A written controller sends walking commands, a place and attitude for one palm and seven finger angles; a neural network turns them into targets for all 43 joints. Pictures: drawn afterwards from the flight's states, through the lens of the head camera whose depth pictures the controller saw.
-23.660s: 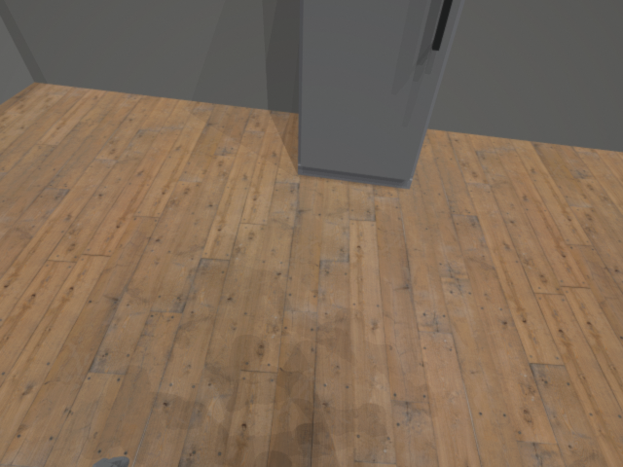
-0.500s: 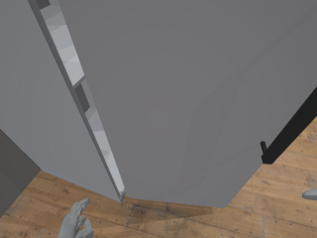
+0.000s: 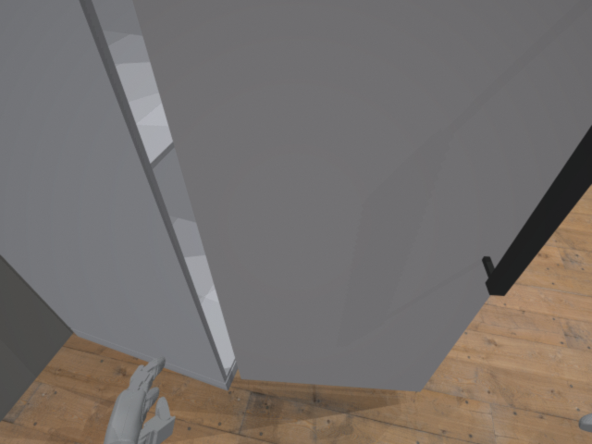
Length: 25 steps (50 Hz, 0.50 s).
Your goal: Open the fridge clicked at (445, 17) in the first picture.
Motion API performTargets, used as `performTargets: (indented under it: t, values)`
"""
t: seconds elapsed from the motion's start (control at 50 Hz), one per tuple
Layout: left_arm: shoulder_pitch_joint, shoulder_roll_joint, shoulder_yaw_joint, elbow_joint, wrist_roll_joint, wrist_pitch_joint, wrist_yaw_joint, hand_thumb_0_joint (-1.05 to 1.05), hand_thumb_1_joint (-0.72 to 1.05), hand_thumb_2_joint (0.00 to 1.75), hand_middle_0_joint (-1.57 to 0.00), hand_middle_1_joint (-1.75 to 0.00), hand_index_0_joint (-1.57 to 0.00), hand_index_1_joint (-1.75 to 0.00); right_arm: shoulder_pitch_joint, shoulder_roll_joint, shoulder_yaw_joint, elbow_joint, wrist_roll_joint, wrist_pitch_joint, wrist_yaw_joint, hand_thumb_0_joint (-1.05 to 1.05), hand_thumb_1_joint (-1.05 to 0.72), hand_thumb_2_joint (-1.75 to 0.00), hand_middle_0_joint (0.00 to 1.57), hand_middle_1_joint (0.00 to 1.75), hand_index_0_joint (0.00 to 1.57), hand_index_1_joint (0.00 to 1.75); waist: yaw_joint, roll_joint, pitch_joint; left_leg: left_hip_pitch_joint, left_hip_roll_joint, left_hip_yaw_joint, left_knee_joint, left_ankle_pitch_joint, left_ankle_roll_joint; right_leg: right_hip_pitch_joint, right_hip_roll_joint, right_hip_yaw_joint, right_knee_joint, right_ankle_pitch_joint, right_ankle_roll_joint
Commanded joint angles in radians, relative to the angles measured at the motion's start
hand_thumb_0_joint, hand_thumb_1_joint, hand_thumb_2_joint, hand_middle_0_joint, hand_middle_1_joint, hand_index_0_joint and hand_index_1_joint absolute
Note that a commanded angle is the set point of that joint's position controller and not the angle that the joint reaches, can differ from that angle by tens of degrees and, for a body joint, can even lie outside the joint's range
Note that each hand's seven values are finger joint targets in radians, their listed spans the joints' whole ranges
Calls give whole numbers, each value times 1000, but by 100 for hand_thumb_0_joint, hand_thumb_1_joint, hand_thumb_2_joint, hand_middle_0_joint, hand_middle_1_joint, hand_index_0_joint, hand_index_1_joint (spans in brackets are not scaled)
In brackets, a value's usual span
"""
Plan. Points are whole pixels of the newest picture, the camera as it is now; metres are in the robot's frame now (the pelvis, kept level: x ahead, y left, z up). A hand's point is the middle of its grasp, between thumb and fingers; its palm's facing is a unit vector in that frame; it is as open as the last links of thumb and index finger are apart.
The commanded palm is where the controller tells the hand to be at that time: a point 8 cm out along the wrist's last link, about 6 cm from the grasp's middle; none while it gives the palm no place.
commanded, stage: slip the hand off the handle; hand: right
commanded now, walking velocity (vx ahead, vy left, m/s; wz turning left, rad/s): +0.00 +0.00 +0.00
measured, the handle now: (573, 154) +0.38 -0.33 +0.23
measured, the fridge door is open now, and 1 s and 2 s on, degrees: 76 76 75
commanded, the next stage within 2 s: draw the hand back to the body in 0.34 s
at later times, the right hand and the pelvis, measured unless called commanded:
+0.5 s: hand out of the picture +0.18 -0.35 +0.12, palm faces +0.43 +0.82 -0.38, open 14.6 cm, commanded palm +0.13 -0.38 +0.14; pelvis +0.02 +0.01 +0.00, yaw +0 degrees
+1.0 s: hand out of the picture +0.18 -0.31 +0.16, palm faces +0.36 +0.92 -0.14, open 14.5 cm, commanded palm +0.14 -0.34 +0.16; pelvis +0.02 +0.00 +0.01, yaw +0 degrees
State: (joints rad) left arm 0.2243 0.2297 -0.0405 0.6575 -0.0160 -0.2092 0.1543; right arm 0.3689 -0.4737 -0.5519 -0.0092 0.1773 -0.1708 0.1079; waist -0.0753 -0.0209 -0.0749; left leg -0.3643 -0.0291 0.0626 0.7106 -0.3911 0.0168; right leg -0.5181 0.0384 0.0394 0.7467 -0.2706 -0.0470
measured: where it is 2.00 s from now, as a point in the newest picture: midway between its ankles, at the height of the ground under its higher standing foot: outside the picture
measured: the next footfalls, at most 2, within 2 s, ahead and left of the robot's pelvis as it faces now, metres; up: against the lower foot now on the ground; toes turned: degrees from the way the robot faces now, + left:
none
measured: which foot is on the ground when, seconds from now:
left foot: down 0.00-1.00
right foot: down 0.00-1.00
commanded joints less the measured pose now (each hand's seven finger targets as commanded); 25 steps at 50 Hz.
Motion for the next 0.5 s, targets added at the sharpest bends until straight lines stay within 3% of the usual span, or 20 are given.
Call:
performTargets:
  t: [0.0, 0.06, 0.12, 0.14, 0.2, 0.3, 0.32, 0.4, 0.42, 0.44, 0.46, 0.48]
  values:
    - [-103, 130, 57, -144, -10, -65, 8, 0, 90, 90, -20, -30, -20, -30, -5, -296, -183, -214, 53, -76, 6, 0, 55, -20, 25, 115, 25, 115, -9, -118, -43, -129, -4, -20, -153, -8, 10, 151, -14, 50, -141, -93, 9]
    - [-93, 130, 61, -139, -10, -75, 10, 0, 90, 90, -20, -30, -20, -30, -7, -288, -184, -247, 69, -80, 15, 0, 55, -20, 25, 115, 25, 115, -3, -121, -56, -130, -3, -23, -154, 20, 7, 157, -9, 39, -115, -42, 7]
    - [-76, 138, 65, -112, -11, -80, 18, 0, 90, 90, -20, -30, -20, -30, -31, -306, -198, -202, 77, -88, 27, 0, 55, -20, 25, 115, 25, 115, 11, -70, -30, -151, -4, -30, -157, 21, 2, 135, -9, 32, -86, -22, 4]
    - [-77, 137, 65, -115, -14, -84, 18, 0, 90, 90, -20, -30, -20, -30, -35, -290, -186, -188, 79, -93, 37, 0, 55, -20, 25, 115, 25, 115, 11, -82, -25, -158, -3, -30, -153, 14, 2, 125, -5, 31, -85, -24, 6]
    - [-73, 144, 68, -109, -15, -93, 23, 0, 90, 90, -20, -30, -20, -30, -53, -309, -191, -180, 87, -107, 64, 0, 55, -20, 25, 115, 25, 115, 12, -72, -57, -151, 0, -34, -144, 33, 0, 133, -2, 28, -71, 6, 2]
    - [-67, 136, 76, -116, -13, -98, 18, 0, 90, 90, -20, -30, -20, -30, 21, -318, -209, -233, 96, -115, 79, 0, 55, -20, 25, 115, 25, 115, -10, -90, -136, -102, 2, -32, -122, 141, 0, 162, 2, 18, -49, 111, -1]
    - [-66, 136, 76, -104, -12, -93, 17, 0, 90, 90, -20, -30, -20, -30, 41, -335, -234, -204, 94, -109, 70, 0, 55, -20, 25, 115, 25, 115, -16, -63, -117, -99, 1, -34, -125, 148, -1, 143, 0, 18, -40, 112, -1]
    - [-74, 125, 79, -115, -17, -86, 12, 0, 90, 90, -20, -30, -20, -30, 70, -312, -251, -205, 112, -112, 59, 0, 55, -20, 25, 115, 25, 115, -21, -88, -106, -115, -3, -20, -114, 148, 2, 142, 2, 17, -48, 117, 6]
    - [-75, 125, 82, -108, -16, -79, 12, 0, 90, 90, -20, -30, -20, -30, 98, -332, -280, -181, 111, -107, 49, 0, 55, -20, 25, 115, 25, 115, -32, -57, -97, -101, -3, -24, -119, 148, 1, 121, 1, 18, -41, 114, 7]
    - [-77, 122, 82, -117, -20, -77, 10, 0, 90, 90, -20, -30, -20, -30, 105, -292, -251, -169, 116, -102, 52, 0, 55, -20, 25, 115, 25, 115, -23, -60, -92, -113, -1, -21, -114, 161, 0, 122, 4, 13, -42, 122, 7]
    - [-86, 143, 72, -131, -57, -100, 23, 0, 90, 90, -20, -30, -20, -30, 62, -223, -214, -114, 263, -65, 149, 0, 55, -20, 25, 115, 25, 115, 15, -54, -146, -62, 6, -37, -142, 173, -3, 160, -11, 26, -65, 104, 19]
    - [-88, 145, 68, -127, -62, -116, 33, 0, 90, 90, -20, -30, -20, -30, 27, -274, -234, -152, 278, -52, 197, 0, 55, -20, 25, 115, 25, 115, -2, -73, -156, -39, -1, -39, -152, 178, -4, 178, -13, 37, -70, 108, 12]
